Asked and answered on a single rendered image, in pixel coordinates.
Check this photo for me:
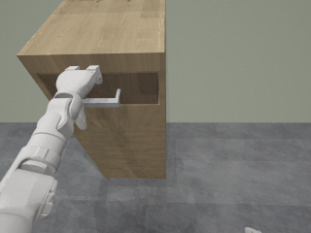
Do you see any drawer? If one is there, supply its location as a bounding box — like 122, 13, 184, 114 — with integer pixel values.
38, 71, 159, 105

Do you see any left robot upper arm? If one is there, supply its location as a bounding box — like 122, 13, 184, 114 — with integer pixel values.
0, 168, 58, 233

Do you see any left robot hand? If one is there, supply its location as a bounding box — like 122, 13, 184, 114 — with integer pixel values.
55, 65, 103, 130

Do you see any left robot forearm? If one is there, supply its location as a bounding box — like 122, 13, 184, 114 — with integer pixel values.
0, 89, 83, 196

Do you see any handle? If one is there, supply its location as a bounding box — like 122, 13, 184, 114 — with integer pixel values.
82, 88, 121, 108

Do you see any cabinet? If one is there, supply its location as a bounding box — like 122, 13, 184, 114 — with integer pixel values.
17, 0, 166, 179

